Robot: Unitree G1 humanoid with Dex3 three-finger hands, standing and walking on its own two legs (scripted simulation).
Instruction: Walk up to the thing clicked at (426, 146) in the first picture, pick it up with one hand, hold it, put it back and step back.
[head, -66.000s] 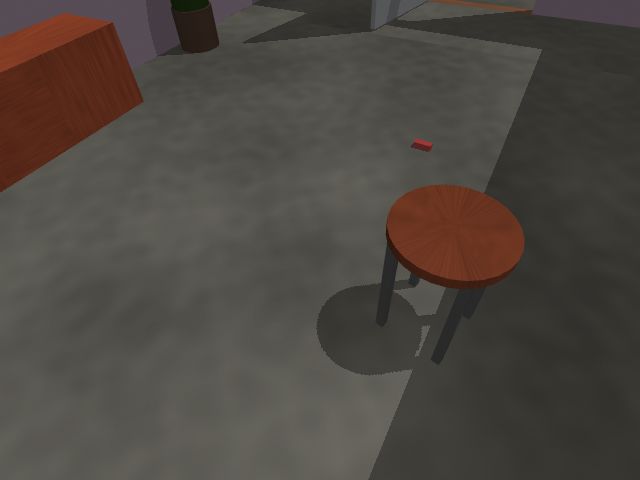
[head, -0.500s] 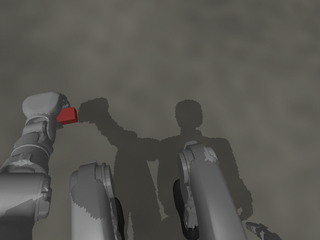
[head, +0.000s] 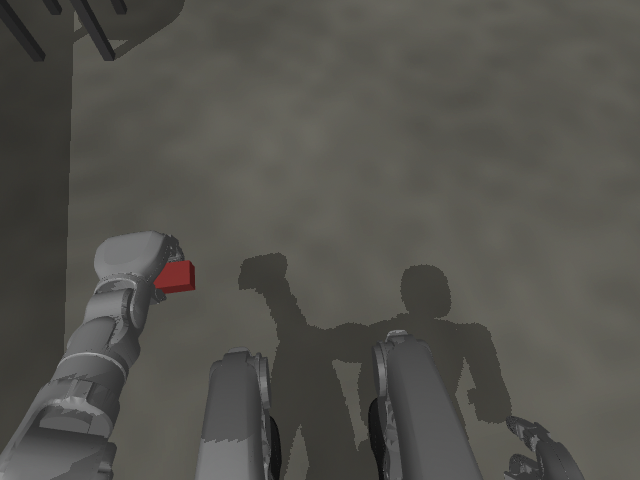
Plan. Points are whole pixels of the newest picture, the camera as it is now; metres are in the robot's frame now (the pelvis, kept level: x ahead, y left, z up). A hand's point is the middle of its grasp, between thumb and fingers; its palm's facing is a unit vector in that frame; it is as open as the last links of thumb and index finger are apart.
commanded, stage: lift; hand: left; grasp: from above
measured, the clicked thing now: (160, 279) +0.42 +0.23 -0.14
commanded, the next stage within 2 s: hold in 0.90 s
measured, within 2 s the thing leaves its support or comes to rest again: neither
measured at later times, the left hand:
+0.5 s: hand (84, 249) +0.37 +0.22 +0.09, palm faces -0.45 -0.08 -0.89, open 6.8 cm
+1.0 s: hand (37, 182) +0.39 +0.22 +0.17, palm faces -0.45 -0.08 -0.89, open 6.9 cm
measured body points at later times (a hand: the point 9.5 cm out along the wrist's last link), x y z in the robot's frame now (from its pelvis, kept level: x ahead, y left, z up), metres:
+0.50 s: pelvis +0.04 +0.00 +0.18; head +0.13 +0.00 +0.62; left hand +0.39 +0.22 +0.14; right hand +0.14 -0.27 +0.05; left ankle +0.08 +0.12 -0.45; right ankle +0.10 -0.14 -0.45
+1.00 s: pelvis +0.08 +0.00 +0.25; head +0.13 -0.01 +0.70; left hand +0.41 +0.22 +0.22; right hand +0.16 -0.27 +0.12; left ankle +0.08 +0.12 -0.45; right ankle +0.10 -0.14 -0.45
